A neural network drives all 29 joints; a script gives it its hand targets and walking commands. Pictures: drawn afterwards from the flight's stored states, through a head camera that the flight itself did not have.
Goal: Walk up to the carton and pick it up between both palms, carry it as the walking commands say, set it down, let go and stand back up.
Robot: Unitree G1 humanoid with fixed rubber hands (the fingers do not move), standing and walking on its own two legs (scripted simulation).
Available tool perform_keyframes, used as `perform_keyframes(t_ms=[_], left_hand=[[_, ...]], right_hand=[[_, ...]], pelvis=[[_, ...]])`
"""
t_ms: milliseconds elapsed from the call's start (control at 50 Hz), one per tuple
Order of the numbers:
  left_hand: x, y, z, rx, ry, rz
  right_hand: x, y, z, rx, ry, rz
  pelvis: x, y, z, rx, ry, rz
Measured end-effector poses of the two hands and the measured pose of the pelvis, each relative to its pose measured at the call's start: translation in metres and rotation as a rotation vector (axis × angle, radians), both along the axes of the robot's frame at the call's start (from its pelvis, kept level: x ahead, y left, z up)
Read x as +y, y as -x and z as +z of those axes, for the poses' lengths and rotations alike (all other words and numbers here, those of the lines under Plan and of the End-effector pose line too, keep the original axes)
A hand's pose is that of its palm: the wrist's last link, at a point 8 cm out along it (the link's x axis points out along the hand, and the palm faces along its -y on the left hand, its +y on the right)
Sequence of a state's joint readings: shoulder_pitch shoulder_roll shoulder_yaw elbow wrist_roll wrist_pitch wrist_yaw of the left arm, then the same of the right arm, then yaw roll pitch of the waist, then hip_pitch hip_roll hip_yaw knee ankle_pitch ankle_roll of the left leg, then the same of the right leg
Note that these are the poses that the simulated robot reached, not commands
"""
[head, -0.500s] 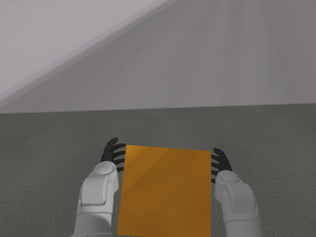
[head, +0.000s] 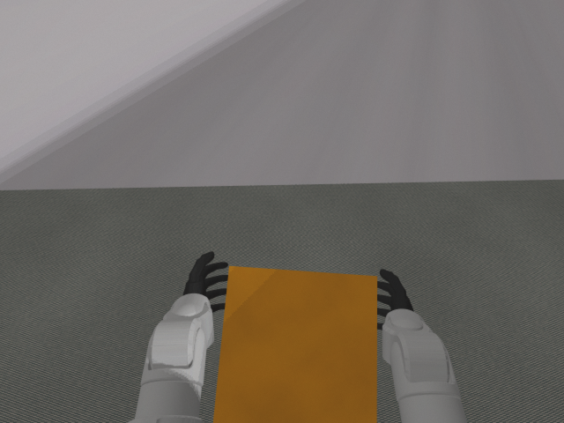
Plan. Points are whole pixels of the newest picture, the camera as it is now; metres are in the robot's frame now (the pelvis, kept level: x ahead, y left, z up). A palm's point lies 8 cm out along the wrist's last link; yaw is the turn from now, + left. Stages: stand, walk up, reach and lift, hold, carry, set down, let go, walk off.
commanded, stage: hold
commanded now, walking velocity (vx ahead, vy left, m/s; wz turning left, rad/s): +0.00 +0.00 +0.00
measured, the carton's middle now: (295, 334) +0.29 +0.00 -0.07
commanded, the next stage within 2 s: set down in 0.08 s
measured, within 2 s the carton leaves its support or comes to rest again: neither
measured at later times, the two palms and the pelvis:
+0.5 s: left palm (227, 294) +0.31 +0.11 +0.02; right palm (417, 309) +0.30 -0.19 +0.00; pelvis +0.00 -0.03 +0.00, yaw +3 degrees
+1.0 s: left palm (224, 321) +0.32 +0.13 -0.09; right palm (386, 332) +0.31 -0.17 -0.10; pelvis +0.00 -0.02 -0.02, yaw +2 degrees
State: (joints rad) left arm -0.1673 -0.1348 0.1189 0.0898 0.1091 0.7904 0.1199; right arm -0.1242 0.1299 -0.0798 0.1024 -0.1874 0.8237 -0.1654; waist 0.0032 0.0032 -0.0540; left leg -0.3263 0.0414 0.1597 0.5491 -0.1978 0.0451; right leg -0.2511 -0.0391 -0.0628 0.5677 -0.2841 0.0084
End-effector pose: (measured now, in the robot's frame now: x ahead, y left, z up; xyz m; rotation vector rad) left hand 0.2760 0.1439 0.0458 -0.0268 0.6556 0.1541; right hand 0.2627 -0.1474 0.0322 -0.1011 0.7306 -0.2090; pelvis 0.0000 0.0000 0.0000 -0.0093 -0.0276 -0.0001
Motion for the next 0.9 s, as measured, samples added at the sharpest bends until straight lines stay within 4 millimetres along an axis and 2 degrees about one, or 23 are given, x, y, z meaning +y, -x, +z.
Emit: perform_keyframes(t_ms=[60, 140, 280, 400, 560, 680, 800, 900], left_hand=[[0.002, 0.011, -0.009, 0.011, -0.002, 0.020], [0.000, 0.017, -0.005, -0.005, -0.006, 0.033], [-0.024, -0.006, -0.003, 0.004, 0.043, 0.009], [-0.035, -0.022, -0.011, 0.006, 0.063, -0.003], [-0.034, -0.039, -0.035, 0.028, 0.057, -0.004], [-0.024, -0.040, -0.065, 0.058, 0.018, -0.003], [-0.018, -0.037, -0.098, 0.099, -0.010, -0.006], [-0.017, -0.041, -0.120, 0.083, -0.034, -0.009]], right_hand=[[0.001, 0.001, -0.005, 0.009, -0.004, 0.026], [-0.002, 0.001, -0.005, -0.009, -0.020, 0.055], [-0.026, -0.008, -0.009, 0.000, -0.045, 0.013], [-0.040, -0.022, -0.016, 0.005, -0.054, -0.005], [-0.041, -0.043, -0.037, 0.030, -0.068, 0.015], [-0.032, -0.057, -0.054, 0.034, -0.078, 0.025], [-0.024, -0.060, -0.079, 0.048, -0.068, 0.029], [-0.021, -0.057, -0.102, 0.024, -0.038, 0.031]], pelvis=[[-0.004, 0.004, 0.000, -0.013, 0.002, 0.035], [-0.009, 0.009, 0.000, -0.029, 0.002, 0.071], [-0.019, 0.016, 0.000, -0.046, -0.002, 0.079], [-0.028, 0.011, 0.000, -0.042, -0.003, 0.062], [-0.033, -0.010, 0.001, 0.009, -0.007, 0.058], [-0.032, -0.020, 0.001, 0.085, -0.005, 0.055], [-0.027, -0.021, -0.001, 0.189, 0.005, 0.053], [-0.020, -0.013, -0.009, 0.296, 0.019, 0.047]])
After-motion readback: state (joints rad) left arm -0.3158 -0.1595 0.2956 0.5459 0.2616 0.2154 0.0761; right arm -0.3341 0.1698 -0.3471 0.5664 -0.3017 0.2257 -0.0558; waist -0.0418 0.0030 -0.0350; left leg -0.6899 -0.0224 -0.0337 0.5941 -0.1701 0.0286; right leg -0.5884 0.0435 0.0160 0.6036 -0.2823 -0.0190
